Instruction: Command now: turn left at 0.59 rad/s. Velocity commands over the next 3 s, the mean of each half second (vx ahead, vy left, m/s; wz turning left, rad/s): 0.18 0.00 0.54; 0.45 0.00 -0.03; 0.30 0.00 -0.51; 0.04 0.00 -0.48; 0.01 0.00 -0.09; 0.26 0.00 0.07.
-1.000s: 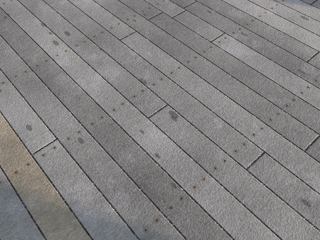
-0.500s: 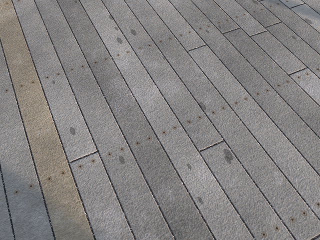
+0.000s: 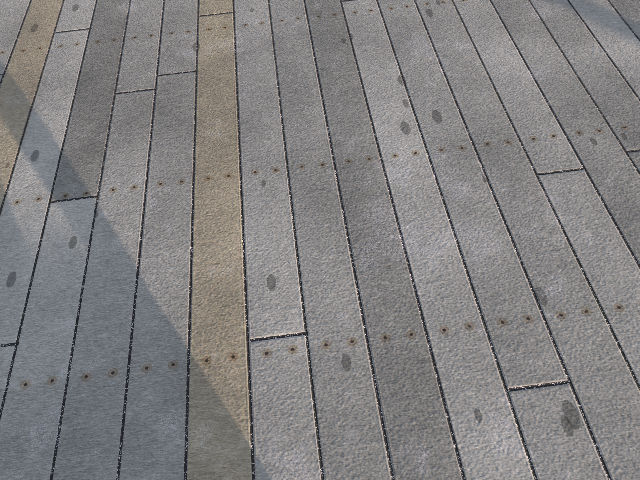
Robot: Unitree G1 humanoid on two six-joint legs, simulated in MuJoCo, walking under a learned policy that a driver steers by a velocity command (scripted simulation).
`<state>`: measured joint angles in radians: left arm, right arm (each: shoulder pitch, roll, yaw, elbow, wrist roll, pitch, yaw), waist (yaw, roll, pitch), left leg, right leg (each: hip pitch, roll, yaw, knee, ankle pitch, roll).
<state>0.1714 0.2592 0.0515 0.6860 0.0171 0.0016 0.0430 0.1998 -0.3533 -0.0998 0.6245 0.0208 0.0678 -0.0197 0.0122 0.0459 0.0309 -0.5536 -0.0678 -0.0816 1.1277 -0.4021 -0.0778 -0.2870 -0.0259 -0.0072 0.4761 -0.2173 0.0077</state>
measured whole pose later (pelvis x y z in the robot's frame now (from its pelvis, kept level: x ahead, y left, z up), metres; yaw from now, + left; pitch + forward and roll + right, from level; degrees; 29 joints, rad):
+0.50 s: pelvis +0.06 +0.06 +0.01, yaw +16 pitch +2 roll -2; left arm 0.14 0.32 0.09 0.74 0.00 -0.07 -0.02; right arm 0.39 -0.26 -0.05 0.68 0.00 -0.04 -0.02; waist -0.04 -0.04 0.00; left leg -0.08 -0.04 -0.10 0.31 -0.26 0.05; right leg -0.60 -0.05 0.03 0.76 -0.06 0.05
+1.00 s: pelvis +0.32 +0.07 +0.01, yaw +12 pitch +2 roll -1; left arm 0.36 0.27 0.05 0.80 -0.02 -0.07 -0.01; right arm 0.15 -0.29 -0.04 0.65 -0.01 -0.09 0.00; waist 0.06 0.04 0.03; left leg -0.63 0.08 -0.08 0.81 -0.13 -0.04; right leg -0.13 0.09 0.06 0.30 -0.17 -0.06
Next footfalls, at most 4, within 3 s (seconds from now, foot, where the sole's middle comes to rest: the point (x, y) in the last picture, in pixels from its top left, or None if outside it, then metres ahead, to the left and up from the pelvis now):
0.24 left None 0.01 0.14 -0.78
0.72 right None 0.36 -0.01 -0.78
1.18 left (231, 430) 0.58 0.28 -0.78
1.62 right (353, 401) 0.64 0.01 -0.78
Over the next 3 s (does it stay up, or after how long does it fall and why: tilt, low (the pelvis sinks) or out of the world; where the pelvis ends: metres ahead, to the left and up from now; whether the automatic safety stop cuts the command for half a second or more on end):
stays up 0.72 0.07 0.01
